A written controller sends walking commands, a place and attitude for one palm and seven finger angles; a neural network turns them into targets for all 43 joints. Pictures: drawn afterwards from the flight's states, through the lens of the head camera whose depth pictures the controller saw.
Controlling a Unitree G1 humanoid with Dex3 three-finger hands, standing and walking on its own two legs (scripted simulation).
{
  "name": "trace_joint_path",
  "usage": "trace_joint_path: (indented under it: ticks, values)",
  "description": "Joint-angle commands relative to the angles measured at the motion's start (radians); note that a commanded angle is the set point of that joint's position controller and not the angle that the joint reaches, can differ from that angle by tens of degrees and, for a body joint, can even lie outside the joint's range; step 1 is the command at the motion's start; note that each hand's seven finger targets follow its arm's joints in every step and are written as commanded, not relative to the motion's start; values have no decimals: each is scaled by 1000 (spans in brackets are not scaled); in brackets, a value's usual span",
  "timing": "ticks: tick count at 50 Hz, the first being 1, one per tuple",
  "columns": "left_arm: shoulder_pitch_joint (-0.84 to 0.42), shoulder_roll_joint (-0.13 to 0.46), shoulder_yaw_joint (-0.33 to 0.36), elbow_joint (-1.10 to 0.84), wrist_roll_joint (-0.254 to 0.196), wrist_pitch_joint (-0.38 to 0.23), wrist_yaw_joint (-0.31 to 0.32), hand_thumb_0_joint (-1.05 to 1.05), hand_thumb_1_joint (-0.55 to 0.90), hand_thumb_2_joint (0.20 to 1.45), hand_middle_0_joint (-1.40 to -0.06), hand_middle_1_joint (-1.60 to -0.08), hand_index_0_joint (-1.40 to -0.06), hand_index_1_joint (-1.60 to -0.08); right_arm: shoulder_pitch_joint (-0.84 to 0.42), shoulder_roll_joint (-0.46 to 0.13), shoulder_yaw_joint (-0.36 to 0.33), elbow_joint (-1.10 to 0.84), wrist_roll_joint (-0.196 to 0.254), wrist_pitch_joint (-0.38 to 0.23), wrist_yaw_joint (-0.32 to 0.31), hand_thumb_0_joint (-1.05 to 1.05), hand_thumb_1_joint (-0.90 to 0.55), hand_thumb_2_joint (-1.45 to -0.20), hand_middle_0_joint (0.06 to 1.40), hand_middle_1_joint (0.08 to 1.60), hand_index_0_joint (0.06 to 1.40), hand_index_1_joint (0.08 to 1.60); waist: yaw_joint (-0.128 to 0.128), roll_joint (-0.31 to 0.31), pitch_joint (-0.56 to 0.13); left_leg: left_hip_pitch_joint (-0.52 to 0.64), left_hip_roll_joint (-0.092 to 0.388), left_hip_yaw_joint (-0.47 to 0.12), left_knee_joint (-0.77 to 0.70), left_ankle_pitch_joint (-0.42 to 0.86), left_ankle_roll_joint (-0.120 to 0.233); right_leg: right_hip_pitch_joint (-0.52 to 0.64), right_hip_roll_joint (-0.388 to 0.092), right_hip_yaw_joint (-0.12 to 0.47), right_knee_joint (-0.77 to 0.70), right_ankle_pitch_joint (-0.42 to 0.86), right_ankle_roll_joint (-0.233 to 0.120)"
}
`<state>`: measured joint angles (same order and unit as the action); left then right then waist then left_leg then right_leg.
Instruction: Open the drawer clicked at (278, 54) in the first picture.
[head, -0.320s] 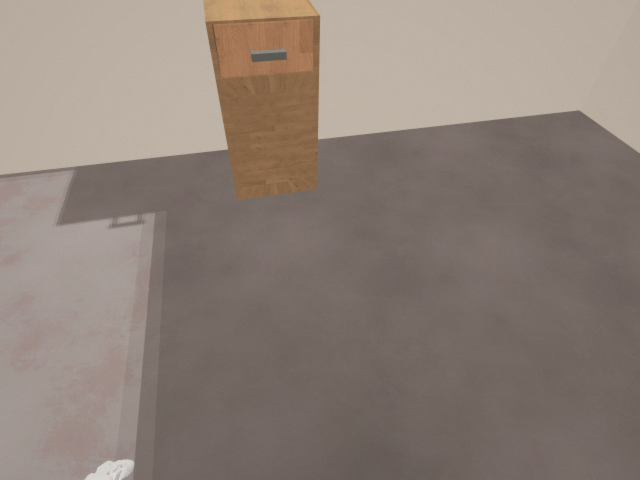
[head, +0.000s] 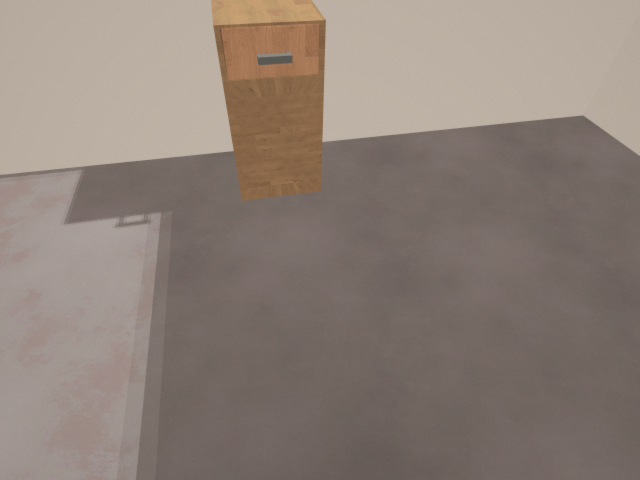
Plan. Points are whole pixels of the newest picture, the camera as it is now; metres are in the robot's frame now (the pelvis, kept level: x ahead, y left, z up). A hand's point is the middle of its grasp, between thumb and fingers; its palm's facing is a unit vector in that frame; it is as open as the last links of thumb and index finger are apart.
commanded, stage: stand and wait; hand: left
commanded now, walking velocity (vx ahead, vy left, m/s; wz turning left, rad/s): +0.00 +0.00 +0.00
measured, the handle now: (274, 56) +1.50 +0.26 -0.08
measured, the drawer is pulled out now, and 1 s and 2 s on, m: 0.00 0.00 0.00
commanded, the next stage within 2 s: look at it before walking up in 0.50 s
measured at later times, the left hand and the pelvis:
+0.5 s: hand out of the picture +0.06 +0.24 -0.15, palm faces -0.04 -0.94 -0.33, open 7.4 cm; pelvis -0.01 -0.01 +0.00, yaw +0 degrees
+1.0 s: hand out of the picture +0.07 +0.24 -0.15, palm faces -0.05 -0.94 -0.33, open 7.4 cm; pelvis +0.00 -0.01 +0.01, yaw -1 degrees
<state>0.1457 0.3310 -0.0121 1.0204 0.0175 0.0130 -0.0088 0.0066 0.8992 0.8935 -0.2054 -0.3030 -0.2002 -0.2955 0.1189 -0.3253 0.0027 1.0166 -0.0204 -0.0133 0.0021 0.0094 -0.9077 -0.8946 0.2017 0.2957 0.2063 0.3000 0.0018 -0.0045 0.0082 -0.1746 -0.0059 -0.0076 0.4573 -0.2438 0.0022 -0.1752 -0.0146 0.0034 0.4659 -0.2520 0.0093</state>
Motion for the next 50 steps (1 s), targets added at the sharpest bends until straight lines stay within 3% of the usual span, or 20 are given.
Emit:
trace_joint_path:
  ticks: [1, 26, 50]
  values:
    - [-53, 209, 48, -62, -6, -33, 18, 0, 900, 900, -200, -300, -200, -300, -53, -210, -49, -56, 6, -23, -16, 0, -900, -900, 200, 300, 200, 300, -2, 6, -36, 3, 112, -90, -98, 137, 37, -10, -97, 87, -95, 100, -40]
    - [-40, 217, 44, 2, -6, -36, 19, 0, 900, 900, -200, -300, -200, -300, -22, -218, -43, 28, 10, -19, -12, 0, -900, -900, 200, 300, 200, 300, -4, -5, -8, 2, 117, -95, -139, 78, 25, -19, -104, 111, -152, 31, -41]
    - [-41, 216, 44, 3, -6, -40, 20, 0, 900, 900, -200, -300, -200, -300, -39, -220, -41, 31, 12, -21, -13, 0, -900, -900, 200, 300, 200, 300, -2, 7, -44, 47, 126, -88, -137, 168, 23, 19, -106, 101, -144, 155, -39]
